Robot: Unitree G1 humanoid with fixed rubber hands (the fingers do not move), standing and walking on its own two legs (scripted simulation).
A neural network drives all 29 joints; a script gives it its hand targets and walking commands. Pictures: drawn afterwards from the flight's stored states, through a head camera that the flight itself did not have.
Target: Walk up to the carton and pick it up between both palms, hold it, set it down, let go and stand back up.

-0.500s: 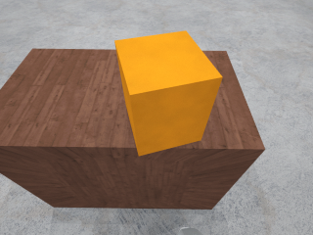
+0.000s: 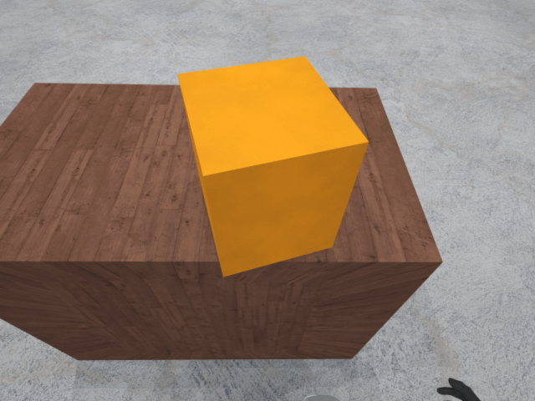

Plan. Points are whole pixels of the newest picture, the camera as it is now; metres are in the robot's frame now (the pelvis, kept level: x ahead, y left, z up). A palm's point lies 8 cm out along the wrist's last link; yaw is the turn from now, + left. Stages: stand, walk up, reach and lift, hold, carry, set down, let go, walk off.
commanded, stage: walk up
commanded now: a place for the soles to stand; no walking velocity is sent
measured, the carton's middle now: (262, 169) +0.44 +0.01 +0.08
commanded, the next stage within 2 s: reach and lift in 1.42 s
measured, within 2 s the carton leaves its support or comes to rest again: neither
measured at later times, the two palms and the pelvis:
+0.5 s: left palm out of the picture +0.08 +0.29 -0.11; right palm out of the picture +0.09 -0.32 -0.09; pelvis -0.01 -0.01 +0.00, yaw +0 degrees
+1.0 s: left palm out of the picture +0.08 +0.29 -0.11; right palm out of the picture +0.09 -0.32 -0.09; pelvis -0.01 -0.01 +0.00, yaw +0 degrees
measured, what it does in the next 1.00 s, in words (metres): stands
